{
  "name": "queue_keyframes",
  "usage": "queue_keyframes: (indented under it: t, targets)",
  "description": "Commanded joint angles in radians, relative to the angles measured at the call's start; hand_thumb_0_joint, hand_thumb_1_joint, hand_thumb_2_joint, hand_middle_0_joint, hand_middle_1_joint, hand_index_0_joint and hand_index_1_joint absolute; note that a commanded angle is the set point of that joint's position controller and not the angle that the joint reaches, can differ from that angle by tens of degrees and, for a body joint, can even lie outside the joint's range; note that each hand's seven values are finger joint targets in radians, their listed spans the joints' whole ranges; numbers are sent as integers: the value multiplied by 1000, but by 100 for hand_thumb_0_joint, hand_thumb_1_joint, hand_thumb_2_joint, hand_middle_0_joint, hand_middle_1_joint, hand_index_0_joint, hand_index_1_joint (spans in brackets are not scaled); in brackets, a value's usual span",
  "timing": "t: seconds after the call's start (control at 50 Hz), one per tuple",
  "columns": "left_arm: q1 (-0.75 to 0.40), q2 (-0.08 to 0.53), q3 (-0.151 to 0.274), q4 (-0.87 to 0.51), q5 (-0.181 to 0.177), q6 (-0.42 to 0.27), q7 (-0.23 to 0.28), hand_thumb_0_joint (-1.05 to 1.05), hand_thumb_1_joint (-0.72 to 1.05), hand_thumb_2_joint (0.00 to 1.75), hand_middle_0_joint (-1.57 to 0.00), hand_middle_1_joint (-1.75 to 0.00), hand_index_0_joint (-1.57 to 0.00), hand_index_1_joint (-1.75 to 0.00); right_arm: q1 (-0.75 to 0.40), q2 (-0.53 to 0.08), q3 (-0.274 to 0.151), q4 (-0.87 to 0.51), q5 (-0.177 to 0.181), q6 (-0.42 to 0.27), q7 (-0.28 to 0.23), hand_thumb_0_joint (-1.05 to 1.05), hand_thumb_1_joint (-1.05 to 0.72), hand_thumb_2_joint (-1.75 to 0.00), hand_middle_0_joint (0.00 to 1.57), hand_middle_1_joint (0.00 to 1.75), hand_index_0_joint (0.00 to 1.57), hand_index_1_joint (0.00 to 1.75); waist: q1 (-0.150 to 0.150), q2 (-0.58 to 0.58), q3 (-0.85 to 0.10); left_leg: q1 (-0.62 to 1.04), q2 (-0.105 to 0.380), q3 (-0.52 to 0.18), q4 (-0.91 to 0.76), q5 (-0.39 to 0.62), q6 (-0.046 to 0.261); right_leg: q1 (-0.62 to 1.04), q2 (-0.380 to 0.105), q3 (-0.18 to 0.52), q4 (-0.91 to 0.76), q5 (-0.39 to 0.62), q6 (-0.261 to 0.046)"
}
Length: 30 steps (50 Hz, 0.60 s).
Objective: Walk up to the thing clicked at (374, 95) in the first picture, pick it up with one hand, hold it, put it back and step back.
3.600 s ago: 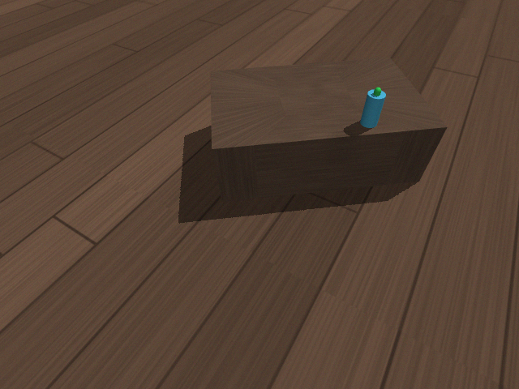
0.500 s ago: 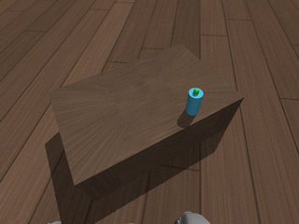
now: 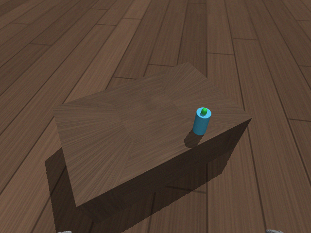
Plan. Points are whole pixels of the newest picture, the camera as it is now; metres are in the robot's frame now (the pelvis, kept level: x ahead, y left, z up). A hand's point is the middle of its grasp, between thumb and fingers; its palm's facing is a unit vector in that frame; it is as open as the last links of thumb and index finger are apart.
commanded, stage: walk up
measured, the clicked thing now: (201, 120) +0.71 -0.22 -0.32
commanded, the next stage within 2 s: stand in 0.76 s
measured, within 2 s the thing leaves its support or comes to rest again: neither
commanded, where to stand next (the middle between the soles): +0.07 -0.01 m, yaw +1 degrees
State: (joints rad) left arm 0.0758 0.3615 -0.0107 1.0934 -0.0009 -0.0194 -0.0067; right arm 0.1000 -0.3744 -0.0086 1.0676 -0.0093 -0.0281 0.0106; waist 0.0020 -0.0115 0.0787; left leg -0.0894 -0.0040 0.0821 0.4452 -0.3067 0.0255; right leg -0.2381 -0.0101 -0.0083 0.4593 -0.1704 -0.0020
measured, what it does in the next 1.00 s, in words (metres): stands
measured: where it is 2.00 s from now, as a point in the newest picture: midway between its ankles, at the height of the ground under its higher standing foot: outside the picture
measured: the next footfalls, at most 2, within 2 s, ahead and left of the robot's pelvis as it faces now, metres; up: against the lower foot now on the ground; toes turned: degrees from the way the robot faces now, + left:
none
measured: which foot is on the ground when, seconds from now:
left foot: down 0.00-1.00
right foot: down 0.00-1.00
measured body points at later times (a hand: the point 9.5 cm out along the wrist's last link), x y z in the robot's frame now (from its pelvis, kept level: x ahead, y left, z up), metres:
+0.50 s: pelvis +0.01 -0.01 +0.01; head +0.01 -0.02 +0.46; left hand +0.09 +0.29 -0.12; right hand +0.08 -0.31 -0.13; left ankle -0.04 +0.10 -0.74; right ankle +0.05 -0.12 -0.74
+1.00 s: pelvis +0.01 -0.02 +0.01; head +0.01 -0.03 +0.46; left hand +0.10 +0.27 -0.12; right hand +0.07 -0.32 -0.13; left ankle -0.04 +0.10 -0.74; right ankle +0.05 -0.12 -0.74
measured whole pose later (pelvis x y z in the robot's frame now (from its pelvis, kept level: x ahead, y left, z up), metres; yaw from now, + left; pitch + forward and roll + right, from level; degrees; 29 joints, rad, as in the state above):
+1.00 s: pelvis +0.01 -0.02 +0.01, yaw +1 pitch -3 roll +0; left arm 0.06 0.33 0.00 1.15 0.00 -0.02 0.00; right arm 0.12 -0.35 0.00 1.14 -0.01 -0.01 0.00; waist -0.02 0.02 0.05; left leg -0.01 0.02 0.05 0.29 -0.23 -0.01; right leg -0.16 0.01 -0.04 0.32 -0.11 -0.03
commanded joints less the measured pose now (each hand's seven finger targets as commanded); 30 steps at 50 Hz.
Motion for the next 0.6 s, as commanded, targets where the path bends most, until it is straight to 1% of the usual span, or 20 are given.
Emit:
queue_keyframes:
  t: [0.0,0.02,0.04,0.06,0.1,0.14,0.18,0.2,0.24,0.26,0.3,0.36,0.42,0.44,0.46,0.48,0.5,0.52,0.54,0.58]
  targets:
    - [-55,194,40,-42,5,-21,10,0,90,90,-20,-30,-20,-30,-33,-207,-44,-31,2,-14,-14,0,-90,-90,20,30,20,30,0,21,-113,-26,141,-104,-146,181,21,113,-96,89,-65,192,-41]
    - [-60,192,40,-36,3,-21,10,0,90,90,-20,-30,-20,-30,-38,-206,-43,-23,2,-14,-14,0,-90,-90,20,30,20,30,2,28,-101,-35,140,-105,-159,168,18,110,-95,89,-71,182,-37]
    - [-45,194,42,-25,5,-20,11,0,90,90,-20,-30,-20,-30,-50,-212,-46,-22,3,-13,-14,0,-90,-90,20,30,20,30,7,32,-101,-19,143,-107,-163,149,23,109,-93,86,-76,167,-37]
    - [-48,193,40,-22,5,-20,10,0,90,90,-20,-30,-20,-30,-51,-207,-43,-20,2,-12,-13,0,-90,-90,20,30,20,30,7,21,-94,-28,141,-107,-168,144,21,113,-97,93,-89,176,-32]
    - [-49,195,43,-13,7,-21,11,0,90,90,-20,-30,-20,-30,-45,-206,-44,-11,2,-10,-14,0,-90,-90,20,30,20,30,2,6,-99,-18,138,-105,-173,130,21,121,-100,102,-101,165,-33]
    - [-52,195,45,-11,8,-22,11,0,90,90,-20,-30,-20,-30,-40,-207,-44,-2,1,-11,-15,0,-90,-90,20,30,20,30,-1,9,-109,-2,138,-100,-177,166,16,130,-103,100,-102,195,-36]
    - [-41,191,46,-4,7,-21,12,0,90,90,-20,-30,-20,-30,-49,-203,-44,-2,2,-11,-15,0,-90,-90,20,30,20,30,5,15,-108,9,139,-97,-180,175,15,127,-104,97,-109,199,-32]
    - [-49,190,46,-5,8,-21,12,0,90,90,-20,-30,-20,-30,-40,-200,-42,2,1,-10,-15,0,-90,-90,20,30,20,30,1,8,-110,7,138,-97,-180,196,13,132,-106,99,-112,218,-31]
    - [-44,189,48,-2,8,-21,13,0,90,90,-20,-30,-20,-30,-44,-197,-42,2,1,-9,-15,0,-90,-90,20,30,20,30,5,0,-99,4,136,-96,-181,179,14,128,-105,100,-123,208,-26]
    - [-45,192,50,3,10,-19,14,0,90,90,-20,-30,-20,-30,-45,-197,-45,2,0,-8,-15,0,-90,-90,20,30,20,30,3,-8,-89,4,134,-100,-187,141,14,119,-103,105,-130,166,-27]
    - [-47,190,50,1,11,-20,13,0,90,90,-20,-30,-20,-30,-38,-196,-45,6,-1,-7,-15,0,-90,-90,20,30,20,30,1,-7,-91,6,136,-99,-191,136,14,118,-109,110,-134,184,-29]
    - [-46,185,54,2,10,-21,15,0,90,90,-20,-30,-20,-30,-21,-195,-47,14,-1,-8,-16,0,-90,-90,20,30,20,30,-2,-2,-116,22,140,-100,-194,171,12,136,-106,108,-127,187,-30]
    - [-40,182,56,0,13,-22,16,0,90,90,-20,-30,-20,-30,-24,-188,-46,7,0,-7,-17,0,-90,-90,20,30,20,30,1,-9,-117,16,139,-94,-183,184,14,146,-109,107,-128,218,-31]
    - [-40,183,57,1,13,-21,16,0,90,90,-20,-30,-20,-30,-30,-186,-46,4,-1,-6,-17,0,-90,-90,20,30,20,30,2,-9,-99,4,137,-91,-185,162,13,133,-107,103,-134,209,-27]
    - [-47,185,57,-3,14,-22,16,0,90,90,-20,-30,-20,-30,-21,-183,-45,6,0,-6,-17,0,-90,-90,20,30,20,30,0,-12,-102,7,137,-96,-190,159,12,138,-114,116,-133,208,-31]
    - [-45,185,59,-2,12,-20,16,0,90,90,-20,-30,-20,-30,-24,-184,-46,6,-4,-6,-16,0,-90,-90,20,30,20,30,1,-7,-90,6,134,-94,-193,141,11,117,-109,116,-139,177,-29]
    - [-54,184,58,-7,14,-20,15,0,90,90,-20,-30,-20,-30,-17,-184,-46,8,-5,-6,-16,0,-90,-90,20,30,20,30,-2,-5,-85,-1,136,-97,-198,128,11,121,-112,120,-141,174,-31]
    - [-50,182,58,-8,12,-19,14,0,90,90,-20,-30,-20,-30,-16,-181,-43,7,-5,-7,-16,0,-90,-90,20,30,20,30,3,4,-83,-1,135,-96,-202,123,10,116,-111,122,-142,168,-29]
    - [-55,183,59,-6,15,-19,14,0,90,90,-20,-30,-20,-30,-19,-186,-47,7,-7,-7,-16,0,-90,-90,20,30,20,30,-2,6,-84,-7,139,-98,-202,117,13,122,-105,114,-140,161,-31]
    - [-56,181,61,-10,13,-20,14,0,90,90,-20,-30,-20,-30,-4,-180,-45,8,-5,-8,-16,0,-90,-90,20,30,20,30,1,-3,-89,-7,136,-99,-201,120,11,126,-107,126,-143,142,-30]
